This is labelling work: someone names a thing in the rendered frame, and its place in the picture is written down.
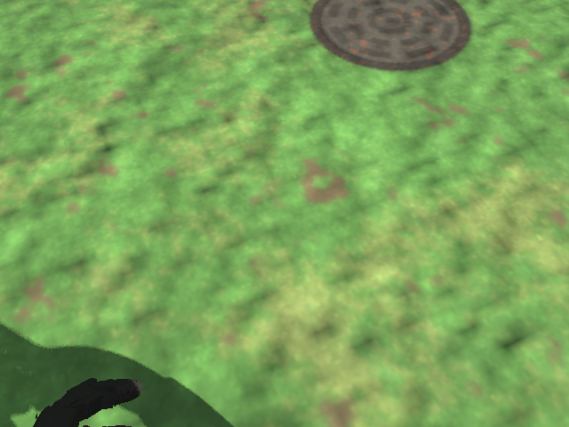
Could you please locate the robot left hand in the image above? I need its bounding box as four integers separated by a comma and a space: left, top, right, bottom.
33, 378, 142, 427

